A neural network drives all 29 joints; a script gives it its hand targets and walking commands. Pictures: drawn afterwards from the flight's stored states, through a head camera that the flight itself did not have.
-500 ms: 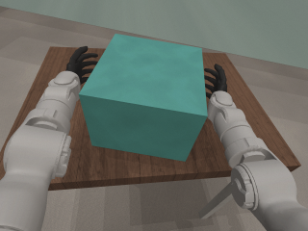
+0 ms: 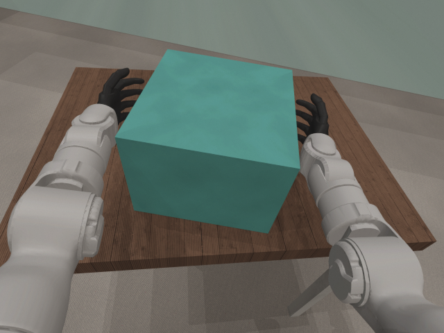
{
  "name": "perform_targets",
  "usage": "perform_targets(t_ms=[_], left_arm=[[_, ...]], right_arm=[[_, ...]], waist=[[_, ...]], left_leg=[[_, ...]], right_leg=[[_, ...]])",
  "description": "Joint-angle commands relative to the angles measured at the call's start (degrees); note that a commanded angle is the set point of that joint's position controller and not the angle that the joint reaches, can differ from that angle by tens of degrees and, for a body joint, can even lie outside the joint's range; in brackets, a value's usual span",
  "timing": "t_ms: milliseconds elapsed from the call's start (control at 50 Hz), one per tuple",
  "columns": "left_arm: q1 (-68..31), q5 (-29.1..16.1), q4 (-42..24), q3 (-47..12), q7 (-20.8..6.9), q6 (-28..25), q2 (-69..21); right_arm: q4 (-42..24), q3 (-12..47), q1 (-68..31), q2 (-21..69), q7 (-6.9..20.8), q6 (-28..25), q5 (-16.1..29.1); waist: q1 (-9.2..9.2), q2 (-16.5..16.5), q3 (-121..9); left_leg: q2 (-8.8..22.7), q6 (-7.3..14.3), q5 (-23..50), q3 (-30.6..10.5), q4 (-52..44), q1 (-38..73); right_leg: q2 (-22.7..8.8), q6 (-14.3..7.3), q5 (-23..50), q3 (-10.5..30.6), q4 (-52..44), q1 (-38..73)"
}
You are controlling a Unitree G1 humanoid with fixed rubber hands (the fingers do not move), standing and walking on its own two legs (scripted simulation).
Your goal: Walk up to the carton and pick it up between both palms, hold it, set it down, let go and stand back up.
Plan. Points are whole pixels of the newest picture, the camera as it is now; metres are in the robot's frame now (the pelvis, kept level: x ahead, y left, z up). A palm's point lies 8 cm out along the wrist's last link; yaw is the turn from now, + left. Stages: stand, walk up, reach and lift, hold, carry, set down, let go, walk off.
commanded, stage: reach and lift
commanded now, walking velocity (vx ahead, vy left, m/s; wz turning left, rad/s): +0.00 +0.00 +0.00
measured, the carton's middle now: (215, 137) +0.48 -0.02 +0.10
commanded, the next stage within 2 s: none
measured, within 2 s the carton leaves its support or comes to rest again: leaves its support in 1.32 s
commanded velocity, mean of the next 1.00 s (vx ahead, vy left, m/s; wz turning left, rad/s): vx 0.00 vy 0.00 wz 0.00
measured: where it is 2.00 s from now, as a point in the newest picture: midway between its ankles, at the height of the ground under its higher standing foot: outside the picture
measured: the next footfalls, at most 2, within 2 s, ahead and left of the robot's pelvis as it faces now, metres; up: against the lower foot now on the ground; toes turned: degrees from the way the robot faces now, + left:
none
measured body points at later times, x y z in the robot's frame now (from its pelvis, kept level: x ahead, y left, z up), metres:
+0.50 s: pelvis +0.03 +0.01 +0.01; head +0.04 +0.05 +0.45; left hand +0.50 +0.16 +0.16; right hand +0.42 -0.19 +0.15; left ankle +0.00 +0.11 -0.74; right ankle +0.01 -0.14 -0.74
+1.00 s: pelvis +0.03 +0.00 +0.01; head +0.05 +0.05 +0.45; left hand +0.50 +0.17 +0.16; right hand +0.42 -0.19 +0.15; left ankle +0.00 +0.11 -0.74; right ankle +0.01 -0.14 -0.74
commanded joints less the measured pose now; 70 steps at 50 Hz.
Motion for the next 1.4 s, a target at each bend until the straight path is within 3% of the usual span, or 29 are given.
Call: perform_targets(t_ms=[0, 100, 180, 300, 360, 480, 500, 560, 680, 800, 820, 880, 920, 960, 1040, 1080, 1100, 1120, 1140, 1200, 1300, 1380], left_arm=[[-33.3, 3.3, -12.1, 2.9, -1.6, -3.5, -6.8], [-31.9, 11.6, -12.2, 10.7, -5.3, -4.2, -12.2], [-30.5, 19.3, -13.5, 13.7, -11.0, -3.7, -30.4], [-25.7, 23.2, -15.3, 18.4, -14.0, -0.8, -33.0], [-24.4, 23.8, -18.0, 18.4, -14.4, 0.5, -33.7], [-21.3, 24.5, -22.4, 17.3, -14.3, 2.6, -35.0], [-20.1, 25.0, -23.3, 17.2, -14.3, 3.2, -35.0], [-19.4, 25.2, -25.2, 16.3, -14.1, 4.2, -35.5], [-15.9, 26.8, -25.9, 16.9, -13.7, 5.8, -35.5], [-15.4, 27.4, -27.0, 16.3, -13.7, 6.4, -35.9], [-15.5, 27.3, -27.7, 15.6, -13.6, 6.4, -36.4], [-15.2, 27.4, -27.3, 16.3, -13.5, 6.3, -36.0], [-15.5, 27.1, -28.7, 15.1, -13.1, 6.1, -36.8], [-15.1, 27.2, -28.7, 15.5, -13.2, 6.3, -36.6], [-14.2, 26.6, -31.3, 13.9, -13.0, 7.1, -37.5], [-14.7, 25.9, -33.9, 11.6, -12.3, 7.1, -39.0], [-13.4, 26.1, -34.0, 12.3, -12.0, 7.3, -38.7], [-14.7, 25.5, -35.7, 10.6, -11.8, 7.3, -39.5], [-14.8, 25.3, -36.4, 10.5, -11.5, 7.0, -39.7], [-18.6, 24.1, -40.0, 7.6, -10.4, 5.4, -41.8], [-21.5, 23.9, -40.5, 5.9, -9.3, 2.1, -42.6], [-19.0, 25.6, -36.7, 6.8, -8.9, 3.3, -43.0]], right_arm=[[-11.0, 1.2, -30.0, 6.7, 1.9, -2.7, -4.5], [-11.7, -2.5, -27.9, 14.3, 5.4, -4.0, -12.2], [-15.1, -1.9, -27.8, 30.8, 12.0, -5.5, -20.0], [-18.1, -0.5, -24.3, 32.2, 15.1, -4.4, -22.8], [-19.7, 0.7, -23.5, 32.0, 15.8, -4.5, -22.8], [-21.2, 2.7, -20.9, 31.9, 15.9, -4.9, -22.4], [-21.2, 3.2, -20.3, 31.5, 15.9, -5.0, -21.8], [-21.3, 3.3, -19.4, 31.0, 15.6, -5.4, -21.9], [-23.1, 4.4, -17.8, 30.5, 15.0, -6.4, -21.0], [-23.4, 4.7, -16.7, 31.0, 14.1, -6.9, -21.5], [-23.2, 4.3, -16.7, 30.9, 14.0, -7.2, -21.5], [-22.7, 5.0, -16.1, 31.2, 14.0, -7.7, -21.3], [-22.0, 4.3, -15.8, 30.6, 13.9, -8.3, -21.5], [-22.0, 4.6, -15.6, 30.4, 13.8, -8.3, -21.4], [-23.0, 6.5, -15.7, 30.2, 13.5, -9.0, -20.1], [-22.9, 7.4, -15.8, 30.1, 13.4, -10.1, -19.4], [-22.8, 9.0, -15.8, 30.1, 13.5, -10.3, -18.4], [-23.1, 8.4, -16.5, 29.4, 13.3, -11.1, -18.4], [-23.5, 9.6, -17.0, 29.7, 13.3, -11.7, -18.0], [-25.4, 10.7, -21.2, 29.9, 13.1, -15.1, -17.9], [-22.5, 12.6, -23.2, 31.2, 12.2, -18.9, -17.7], [-19.5, 11.7, -24.8, 28.7, 12.1, -19.0, -16.5]], waist=[[0.46, 11.8, -29.9], [2.35, 10.1, -25.2], [3.3, 12.0, -24.8], [4.22, 8.0, -15.6], [5.06, 7.4, -14.6], [4.98, 7.0, -13.3], [5.83, 7.6, -13.1], [4.9, 7.0, -13.0], [6.74, 7.7, -11.9], [5.89, 7.0, -11.5], [5.06, 7.4, -12.1], [6.01, 6.8, -12.3], [4.81, 7.8, -12.6], [4.96, 6.8, -11.4], [5.22, 7.0, -12.5], [4.17, 8.3, -15.2], [5.77, 8.2, -14.8], [3.94, 8.1, -16.7], [4.79, 7.7, -17.2], [4.46, 8.6, -22.4], [4.11, 8.0, -23.1], [5.27, 8.3, -17.1]], left_leg=[[-1.8, -2.8, 18.4, 2.6, -1.1, 17.6], [-2.4, -2.0, 18.4, 3.6, -3.7, 17.5], [-2.6, -3.6, 21.6, 4.5, -4.8, 22.7], [-3.1, -3.0, 18.8, 5.1, -8.4, 20.0], [-2.8, -3.7, 22.8, 5.3, -8.1, 22.0], [-2.7, -5.0, 30.7, 5.4, -6.8, 25.8], [-2.7, -5.2, 32.5, 5.4, -6.6, 26.7], [-2.8, -5.2, 32.8, 5.5, -6.5, 27.1], [-3.1, -5.1, 32.6, 6.2, -6.5, 26.4], [-3.7, -4.2, 26.3, 6.6, -7.7, 24.0], [-3.6, -4.4, 27.3, 6.4, -7.4, 24.7], [-3.6, -4.3, 27.4, 6.6, -7.2, 24.7], [-3.3, -5.0, 28.9, 6.2, -6.8, 26.4], [-3.5, -4.6, 28.1, 6.4, -7.0, 26.1], [-3.3, -5.1, 31.8, 6.1, -6.2, 27.3], [-2.8, -6.0, 35.8, 5.7, -5.3, 29.5], [-2.7, -6.0, 38.1, 5.8, -4.7, 30.1], [-2.8, -6.1, 37.9, 5.8, -4.4, 30.9], [-2.8, -6.0, 38.4, 5.9, -4.3, 30.4], [-2.6, -6.7, 40.7, 5.8, -3.6, 30.0], [-2.7, -5.8, 38.6, 6.1, -4.1, 28.6], [-2.7, -5.2, 32.4, 6.0, -6.1, 27.0]], right_leg=[[1.1, -1.4, 15.9, -3.2, 0.7, 11.5], [0.6, -0.4, 16.2, -3.3, 0.3, 18.0], [0.9, -0.8, 17.0, -3.5, -0.5, 22.0], [1.3, 0.6, 16.2, -2.5, -0.3, 28.8], [2.0, 0.7, 14.7, -2.9, -0.8, 28.1], [2.7, 1.3, 17.4, -3.0, -1.4, 27.6], [2.9, 1.1, 17.4, -3.1, -1.6, 27.4], [3.0, 1.4, 16.7, -3.5, -2.2, 26.8], [2.8, 1.6, 15.5, -3.5, -2.5, 27.5], [2.5, 2.1, 17.1, -3.9, -2.1, 29.4], [2.7, 2.1, 18.0, -4.2, -2.0, 28.6], [2.6, 1.9, 16.9, -4.3, -2.3, 28.4], [3.0, 1.8, 16.6, -4.9, -2.4, 26.8], [3.0, 1.8, 16.7, -4.9, -2.7, 27.3], [3.3, 1.9, 18.9, -5.2, -2.3, 27.6], [3.6, 1.6, 20.5, -5.7, -2.1, 26.4], [3.6, 1.4, 20.1, -5.5, -2.3, 26.4], [3.9, 1.1, 20.8, -5.9, -2.7, 25.8], [3.8, 1.0, 21.5, -5.8, -2.5, 26.3], [3.5, 0.8, 24.5, -5.8, -1.7, 28.0], [2.9, 0.9, 26.3, -5.4, -1.9, 31.4], [2.7, 0.1, 20.8, -5.4, -3.3, 30.9]])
